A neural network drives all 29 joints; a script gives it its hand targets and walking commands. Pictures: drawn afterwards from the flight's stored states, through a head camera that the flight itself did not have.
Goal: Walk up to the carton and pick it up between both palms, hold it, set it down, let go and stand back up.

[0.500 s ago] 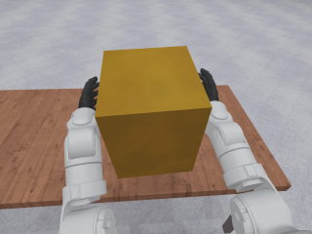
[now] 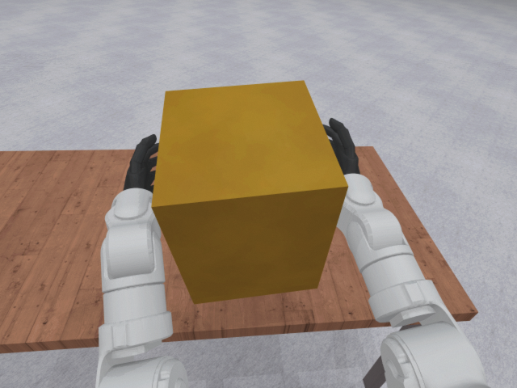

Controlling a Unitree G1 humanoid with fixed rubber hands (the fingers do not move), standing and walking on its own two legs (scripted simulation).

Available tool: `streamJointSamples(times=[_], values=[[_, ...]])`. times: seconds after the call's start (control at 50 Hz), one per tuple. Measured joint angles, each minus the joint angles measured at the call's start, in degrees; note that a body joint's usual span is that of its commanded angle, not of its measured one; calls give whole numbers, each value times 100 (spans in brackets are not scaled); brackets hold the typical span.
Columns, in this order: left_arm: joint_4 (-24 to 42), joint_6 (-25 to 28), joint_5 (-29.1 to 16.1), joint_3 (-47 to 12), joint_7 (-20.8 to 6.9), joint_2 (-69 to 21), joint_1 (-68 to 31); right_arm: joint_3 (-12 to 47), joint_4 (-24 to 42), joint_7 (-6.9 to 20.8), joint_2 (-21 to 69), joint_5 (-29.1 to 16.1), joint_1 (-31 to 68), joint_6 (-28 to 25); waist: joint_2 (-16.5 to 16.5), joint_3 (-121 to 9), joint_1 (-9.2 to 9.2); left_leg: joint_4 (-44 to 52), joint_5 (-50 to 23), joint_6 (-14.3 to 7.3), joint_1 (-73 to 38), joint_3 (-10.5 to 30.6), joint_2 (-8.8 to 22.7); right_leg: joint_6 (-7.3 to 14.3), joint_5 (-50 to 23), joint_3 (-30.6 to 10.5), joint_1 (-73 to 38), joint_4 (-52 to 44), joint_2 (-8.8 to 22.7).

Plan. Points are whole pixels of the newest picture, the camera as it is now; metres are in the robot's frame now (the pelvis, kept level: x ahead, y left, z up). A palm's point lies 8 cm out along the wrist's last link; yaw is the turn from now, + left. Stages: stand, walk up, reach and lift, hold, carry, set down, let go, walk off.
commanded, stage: hold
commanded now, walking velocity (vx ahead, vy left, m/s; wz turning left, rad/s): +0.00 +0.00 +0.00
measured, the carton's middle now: (246, 196) +0.36 +0.01 +0.15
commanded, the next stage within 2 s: set down in 0.88 s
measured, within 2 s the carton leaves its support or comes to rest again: neither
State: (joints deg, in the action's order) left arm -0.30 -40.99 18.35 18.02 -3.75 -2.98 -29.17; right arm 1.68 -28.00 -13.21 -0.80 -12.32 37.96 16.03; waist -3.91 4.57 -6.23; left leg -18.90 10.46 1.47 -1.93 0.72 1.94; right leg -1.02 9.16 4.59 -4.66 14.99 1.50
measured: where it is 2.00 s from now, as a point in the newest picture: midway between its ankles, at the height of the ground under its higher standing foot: outside the picture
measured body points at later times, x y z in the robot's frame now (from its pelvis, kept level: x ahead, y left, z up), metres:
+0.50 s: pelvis +0.00 +0.00 +0.00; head -0.04 +0.02 +0.45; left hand +0.37 +0.15 +0.17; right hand +0.37 -0.14 +0.19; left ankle +0.01 +0.13 -0.75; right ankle +0.00 -0.13 -0.75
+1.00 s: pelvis +0.00 +0.00 +0.00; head -0.03 +0.02 +0.45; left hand +0.37 +0.15 +0.17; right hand +0.37 -0.14 +0.18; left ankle +0.01 +0.13 -0.75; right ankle +0.00 -0.13 -0.75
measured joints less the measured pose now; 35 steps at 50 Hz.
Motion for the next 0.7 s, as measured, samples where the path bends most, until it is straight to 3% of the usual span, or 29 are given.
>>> streamJointSamples(times=[0.24,0.7], values=[[-443,22,120,123,-4,-61,-365,-154,-296,95,-57,197,215,43,82,12,91,105,-94,-35,24,-75,-23,-2,-28,-75,131,63,26],[-322,71,29,92,-13,0,-226,-127,-215,41,10,151,158,-4,41,-14,65,35,-30,5,31,-5,0,19,38,-6,90,89,3]])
